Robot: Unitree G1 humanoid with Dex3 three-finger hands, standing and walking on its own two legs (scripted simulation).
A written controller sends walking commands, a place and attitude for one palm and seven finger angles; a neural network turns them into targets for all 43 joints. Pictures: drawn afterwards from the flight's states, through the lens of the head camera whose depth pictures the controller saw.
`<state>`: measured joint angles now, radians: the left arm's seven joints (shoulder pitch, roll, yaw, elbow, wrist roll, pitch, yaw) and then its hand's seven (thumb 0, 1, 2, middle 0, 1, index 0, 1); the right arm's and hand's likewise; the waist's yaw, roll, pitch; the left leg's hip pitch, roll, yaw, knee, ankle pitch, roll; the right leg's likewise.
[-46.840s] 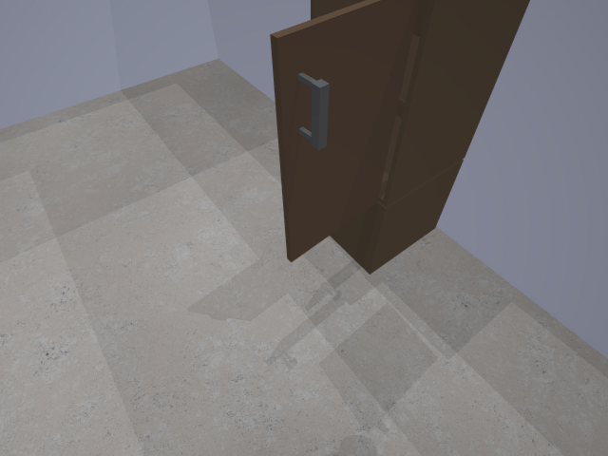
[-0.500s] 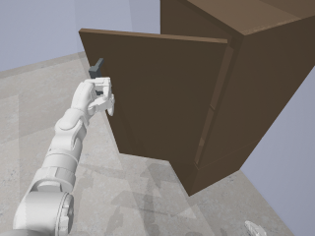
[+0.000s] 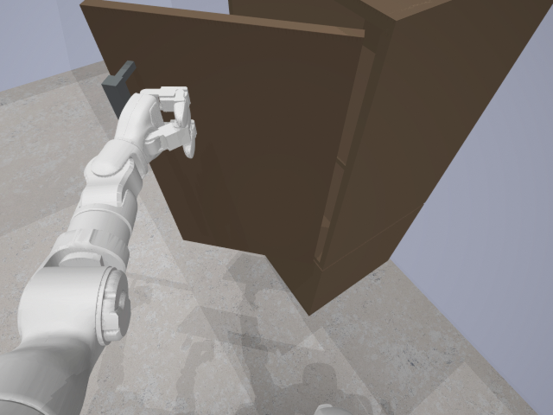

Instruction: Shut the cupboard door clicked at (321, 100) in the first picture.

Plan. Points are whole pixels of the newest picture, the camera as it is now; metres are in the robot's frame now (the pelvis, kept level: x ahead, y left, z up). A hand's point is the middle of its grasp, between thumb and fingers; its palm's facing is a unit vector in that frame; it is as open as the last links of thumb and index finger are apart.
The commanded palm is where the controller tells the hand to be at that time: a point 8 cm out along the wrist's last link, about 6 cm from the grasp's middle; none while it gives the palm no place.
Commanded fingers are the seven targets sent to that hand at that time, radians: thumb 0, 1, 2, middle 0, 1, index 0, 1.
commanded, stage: push the door shut along its arc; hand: left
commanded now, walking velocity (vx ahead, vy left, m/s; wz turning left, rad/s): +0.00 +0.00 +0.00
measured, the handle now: (135, 109) +0.54 +0.17 +0.14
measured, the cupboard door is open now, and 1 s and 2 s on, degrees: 45 23 18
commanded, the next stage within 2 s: pull the fist back off the door in 0.80 s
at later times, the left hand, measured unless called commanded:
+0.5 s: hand (202, 114) +0.51 +0.07 +0.14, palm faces -0.41 -0.91 -0.02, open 3.1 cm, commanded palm +0.54 +0.10 +0.14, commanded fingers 0.00 0.90 0.90 -1.30 -1.50 -1.30 -1.50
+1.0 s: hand (229, 89) +0.57 +0.03 +0.15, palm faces -0.25 -0.96 +0.10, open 3.2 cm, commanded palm +0.57 +0.06 +0.14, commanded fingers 0.00 0.90 0.90 -1.30 -1.50 -1.30 -1.50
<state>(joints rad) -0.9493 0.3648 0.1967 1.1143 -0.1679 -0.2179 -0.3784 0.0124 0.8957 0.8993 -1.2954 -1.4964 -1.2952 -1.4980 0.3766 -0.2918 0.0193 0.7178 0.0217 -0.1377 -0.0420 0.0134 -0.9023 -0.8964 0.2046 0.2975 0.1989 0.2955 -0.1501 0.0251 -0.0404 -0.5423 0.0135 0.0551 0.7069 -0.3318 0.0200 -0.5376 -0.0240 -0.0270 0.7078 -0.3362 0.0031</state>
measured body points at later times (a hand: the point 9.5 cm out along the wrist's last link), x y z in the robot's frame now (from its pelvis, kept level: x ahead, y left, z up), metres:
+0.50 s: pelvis +0.00 -0.01 -0.01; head +0.10 -0.01 +0.43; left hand +0.53 +0.12 +0.15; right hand +0.01 -0.29 -0.12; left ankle +0.01 +0.11 -0.72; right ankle +0.01 -0.12 -0.72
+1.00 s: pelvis +0.00 +0.00 -0.02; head +0.14 -0.01 +0.41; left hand +0.57 +0.08 +0.14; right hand -0.03 -0.28 -0.13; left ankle +0.01 +0.11 -0.72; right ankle +0.01 -0.12 -0.72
